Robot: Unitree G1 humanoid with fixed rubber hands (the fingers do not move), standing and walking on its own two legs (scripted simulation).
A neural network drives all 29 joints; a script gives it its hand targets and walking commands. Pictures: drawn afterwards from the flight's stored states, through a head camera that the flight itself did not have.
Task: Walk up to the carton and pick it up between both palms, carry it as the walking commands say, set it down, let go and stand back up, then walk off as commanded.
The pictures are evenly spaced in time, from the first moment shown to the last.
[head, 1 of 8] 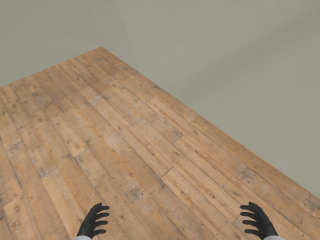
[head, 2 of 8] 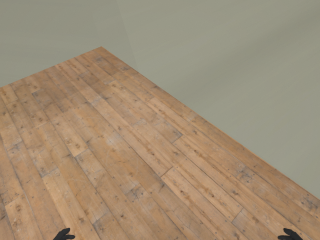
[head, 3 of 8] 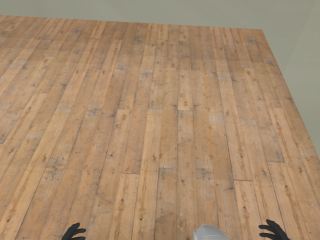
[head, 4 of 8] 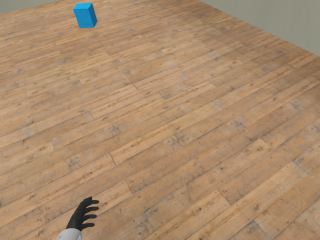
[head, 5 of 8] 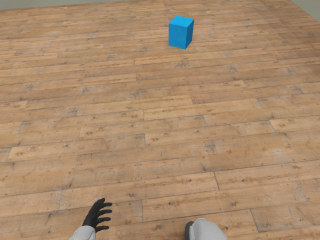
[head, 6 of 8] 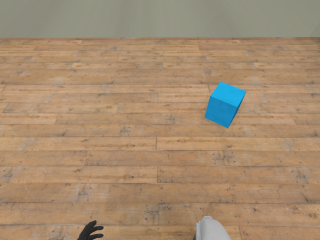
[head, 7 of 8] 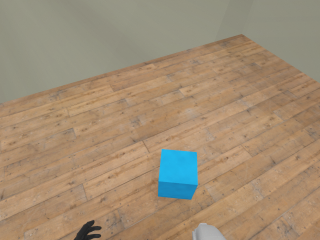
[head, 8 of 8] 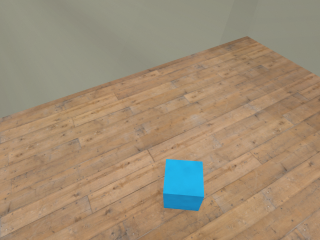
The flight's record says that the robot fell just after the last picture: no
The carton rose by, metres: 0.00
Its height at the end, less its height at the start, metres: +0.00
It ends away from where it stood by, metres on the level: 0.00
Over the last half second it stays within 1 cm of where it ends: yes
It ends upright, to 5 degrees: yes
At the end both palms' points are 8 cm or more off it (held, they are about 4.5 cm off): yes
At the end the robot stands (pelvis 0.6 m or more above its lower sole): yes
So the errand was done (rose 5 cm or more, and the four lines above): no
